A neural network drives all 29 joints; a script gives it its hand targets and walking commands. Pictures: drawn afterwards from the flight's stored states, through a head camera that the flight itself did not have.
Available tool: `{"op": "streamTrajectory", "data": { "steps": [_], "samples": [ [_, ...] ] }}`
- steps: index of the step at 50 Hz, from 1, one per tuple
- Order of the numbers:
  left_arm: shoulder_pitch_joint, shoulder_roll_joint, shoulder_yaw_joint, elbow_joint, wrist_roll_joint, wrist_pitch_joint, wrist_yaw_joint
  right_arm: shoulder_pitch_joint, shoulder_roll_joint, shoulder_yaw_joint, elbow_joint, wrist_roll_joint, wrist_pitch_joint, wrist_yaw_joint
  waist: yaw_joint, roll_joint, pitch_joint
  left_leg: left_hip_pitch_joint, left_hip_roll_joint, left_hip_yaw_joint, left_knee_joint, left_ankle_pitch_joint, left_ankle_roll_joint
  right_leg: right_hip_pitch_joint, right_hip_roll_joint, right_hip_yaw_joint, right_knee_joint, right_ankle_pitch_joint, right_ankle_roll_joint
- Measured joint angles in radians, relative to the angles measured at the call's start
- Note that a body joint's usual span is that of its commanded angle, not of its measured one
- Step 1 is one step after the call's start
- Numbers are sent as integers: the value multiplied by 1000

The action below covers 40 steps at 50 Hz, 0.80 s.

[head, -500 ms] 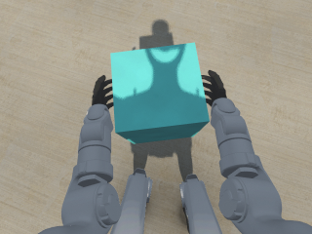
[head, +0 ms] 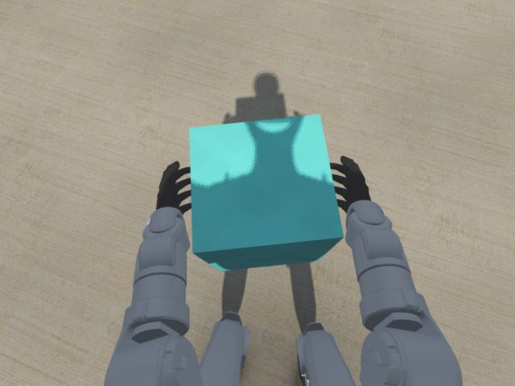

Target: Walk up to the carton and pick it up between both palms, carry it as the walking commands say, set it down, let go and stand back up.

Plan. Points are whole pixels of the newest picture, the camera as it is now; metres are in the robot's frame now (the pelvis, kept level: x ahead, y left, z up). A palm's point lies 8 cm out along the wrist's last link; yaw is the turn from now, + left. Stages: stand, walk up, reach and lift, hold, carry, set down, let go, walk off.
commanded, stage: reach and lift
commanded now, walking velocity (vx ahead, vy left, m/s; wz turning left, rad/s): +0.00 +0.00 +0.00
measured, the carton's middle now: (262, 203) +0.42 +0.04 -0.12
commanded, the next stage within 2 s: none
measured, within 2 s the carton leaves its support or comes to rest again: neither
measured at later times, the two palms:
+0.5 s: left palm (154, 205) +0.36 +0.18 +0.03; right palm (371, 198) +0.38 -0.12 +0.02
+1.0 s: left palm (132, 202) +0.33 +0.18 +0.10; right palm (393, 193) +0.36 -0.12 +0.09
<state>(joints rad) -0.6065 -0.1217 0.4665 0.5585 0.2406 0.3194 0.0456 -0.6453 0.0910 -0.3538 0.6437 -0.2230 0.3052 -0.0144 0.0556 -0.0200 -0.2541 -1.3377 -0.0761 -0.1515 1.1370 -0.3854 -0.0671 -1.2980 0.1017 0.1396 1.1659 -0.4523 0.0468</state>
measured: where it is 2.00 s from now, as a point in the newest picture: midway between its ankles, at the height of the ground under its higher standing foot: (268, 384)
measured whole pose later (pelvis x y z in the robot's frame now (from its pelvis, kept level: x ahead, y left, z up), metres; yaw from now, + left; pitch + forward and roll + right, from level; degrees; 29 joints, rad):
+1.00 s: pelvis +0.03 +0.00 +0.10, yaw +0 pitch +11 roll +0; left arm -0.35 -0.18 0.39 0.40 0.30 0.45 0.01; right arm -0.39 0.17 -0.32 0.49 -0.28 0.43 0.02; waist 0.07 -0.01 -0.09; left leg -0.53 -0.03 -0.15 0.55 -0.21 -0.04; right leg -0.50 0.06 0.17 0.57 -0.26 0.02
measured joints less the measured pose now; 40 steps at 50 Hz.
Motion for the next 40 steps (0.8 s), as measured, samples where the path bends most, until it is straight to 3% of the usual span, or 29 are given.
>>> {"op": "streamTrajectory", "data": {
  "steps": [19, 40],
  "samples": [
    [123, -30, -29, -56, 20, 10, -16, 132, 37, 12, -60, -18, 2, 14, 5, 4, 42, 286, 14, -3, -232, 62, 12, 285, -17, 12, -235, 68, -9],
    [228, -58, -51, -129, 49, 73, -27, 221, 62, 27, -114, -51, 64, 38, 11, 8, 127, 647, 35, 6, -502, 154, 21, 638, -38, 29, -501, 162, -17]
  ]
}}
